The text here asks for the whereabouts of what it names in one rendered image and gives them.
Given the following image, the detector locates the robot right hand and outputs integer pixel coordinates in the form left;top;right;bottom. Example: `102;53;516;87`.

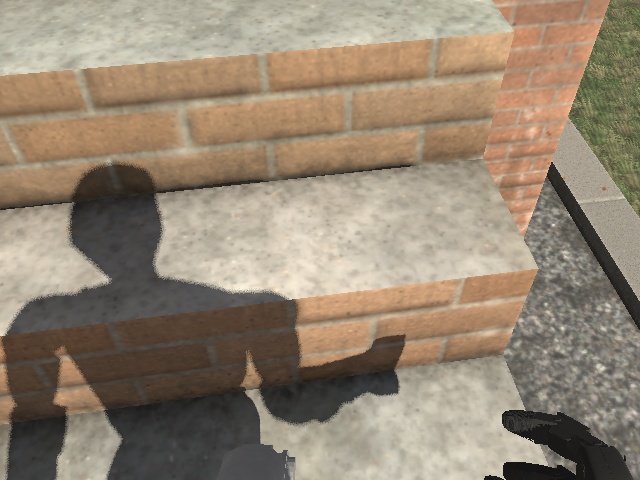
484;410;634;480

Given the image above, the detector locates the robot left thigh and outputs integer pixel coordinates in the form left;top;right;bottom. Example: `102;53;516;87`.
216;444;296;480

